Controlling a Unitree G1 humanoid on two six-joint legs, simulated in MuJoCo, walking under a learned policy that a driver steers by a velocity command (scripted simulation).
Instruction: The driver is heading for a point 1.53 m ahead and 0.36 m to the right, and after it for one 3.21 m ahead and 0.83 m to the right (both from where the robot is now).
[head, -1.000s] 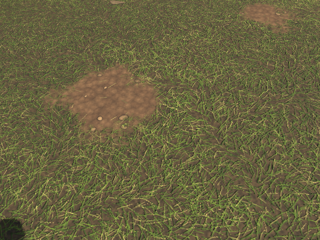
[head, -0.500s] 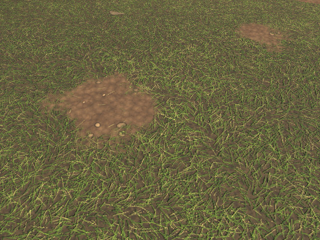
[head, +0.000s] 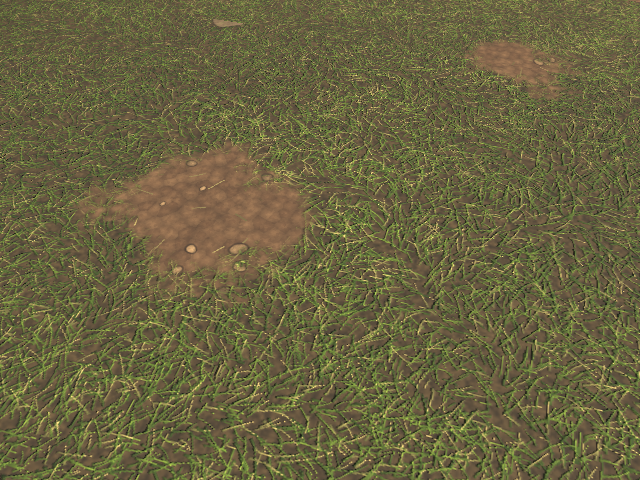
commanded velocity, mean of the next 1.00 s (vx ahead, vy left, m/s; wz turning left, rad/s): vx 0.31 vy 0.00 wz -0.03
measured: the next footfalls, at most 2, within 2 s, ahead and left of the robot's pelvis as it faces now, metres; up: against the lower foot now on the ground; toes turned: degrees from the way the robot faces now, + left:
left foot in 0.82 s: +0.42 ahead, +0.11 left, +0.00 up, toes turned +2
right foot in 1.36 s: +0.70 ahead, -0.16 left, +0.00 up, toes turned -18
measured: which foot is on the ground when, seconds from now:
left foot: down 0.00-0.38, up 0.40-0.80, down 0.82-1.00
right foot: down 0.00-0.84, up 0.86-1.00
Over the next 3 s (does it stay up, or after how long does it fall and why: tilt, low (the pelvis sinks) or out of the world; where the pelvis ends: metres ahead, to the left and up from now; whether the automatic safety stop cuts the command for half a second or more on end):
stays up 1.42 -0.37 -0.02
